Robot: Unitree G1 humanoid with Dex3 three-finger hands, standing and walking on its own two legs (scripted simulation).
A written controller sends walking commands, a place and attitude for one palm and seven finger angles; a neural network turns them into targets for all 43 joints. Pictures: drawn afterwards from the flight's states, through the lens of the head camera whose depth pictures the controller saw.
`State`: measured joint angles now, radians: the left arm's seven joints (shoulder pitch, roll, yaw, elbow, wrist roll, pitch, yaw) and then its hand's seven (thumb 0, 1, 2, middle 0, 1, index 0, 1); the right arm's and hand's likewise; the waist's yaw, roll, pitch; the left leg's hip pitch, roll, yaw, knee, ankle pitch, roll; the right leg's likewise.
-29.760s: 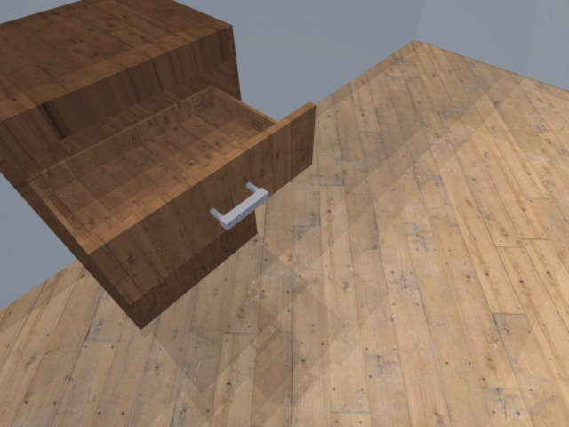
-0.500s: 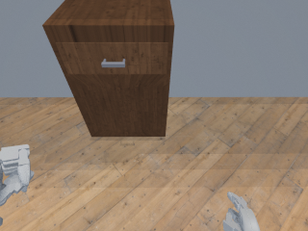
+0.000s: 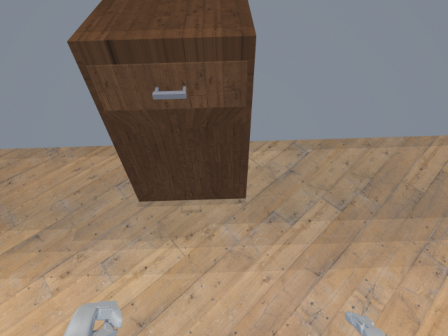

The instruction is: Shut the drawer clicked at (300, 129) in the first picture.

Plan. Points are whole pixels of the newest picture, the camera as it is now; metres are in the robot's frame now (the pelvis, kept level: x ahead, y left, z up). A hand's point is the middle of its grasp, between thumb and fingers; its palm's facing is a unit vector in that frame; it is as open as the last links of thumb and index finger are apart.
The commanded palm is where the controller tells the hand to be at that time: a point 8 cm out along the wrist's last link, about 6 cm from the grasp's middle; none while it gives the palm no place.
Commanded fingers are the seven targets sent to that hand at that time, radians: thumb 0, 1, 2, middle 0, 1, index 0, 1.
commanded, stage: let the arm hang, fingers relaxed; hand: left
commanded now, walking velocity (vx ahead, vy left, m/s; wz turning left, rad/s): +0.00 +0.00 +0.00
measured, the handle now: (170, 92) +0.89 +0.23 -0.06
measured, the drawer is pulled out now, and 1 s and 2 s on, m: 0.00 0.00 0.00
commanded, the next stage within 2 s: look to check the result in 0.90 s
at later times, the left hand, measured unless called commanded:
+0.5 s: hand out of the picture -0.04 +0.19 -0.16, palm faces +0.01 -0.97 -0.24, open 6.5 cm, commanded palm none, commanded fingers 0.00 0.90 0.90 -0.20 -0.30 -0.20 -0.30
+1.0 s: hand out of the picture +0.01 +0.16 -0.16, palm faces +0.01 -0.98 -0.20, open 7.4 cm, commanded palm none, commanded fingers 0.00 0.90 0.90 -0.20 -0.30 -0.20 -0.30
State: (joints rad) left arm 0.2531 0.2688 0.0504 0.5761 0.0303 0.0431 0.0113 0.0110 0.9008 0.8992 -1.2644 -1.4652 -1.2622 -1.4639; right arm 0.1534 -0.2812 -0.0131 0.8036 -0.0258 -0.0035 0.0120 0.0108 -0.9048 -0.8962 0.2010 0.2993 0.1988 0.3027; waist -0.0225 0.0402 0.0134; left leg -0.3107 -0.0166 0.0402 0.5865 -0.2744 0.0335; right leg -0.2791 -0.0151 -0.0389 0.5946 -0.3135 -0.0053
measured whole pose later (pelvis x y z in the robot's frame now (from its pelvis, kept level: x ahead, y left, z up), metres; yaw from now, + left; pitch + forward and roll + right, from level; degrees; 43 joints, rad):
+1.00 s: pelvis +0.01 -0.01 +0.01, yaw -1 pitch -1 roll +0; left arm 0.25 0.14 0.01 1.15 0.01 -0.01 0.03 0.01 0.91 0.90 -0.20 -0.30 -0.20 -0.30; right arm 0.29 -0.14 -0.02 1.14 -0.02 0.00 -0.03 0.01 -0.91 -0.90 0.20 0.30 0.20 0.30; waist -0.02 0.02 0.06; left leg -0.19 0.00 0.04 0.41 -0.19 0.01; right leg -0.17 0.01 -0.04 0.42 -0.23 -0.03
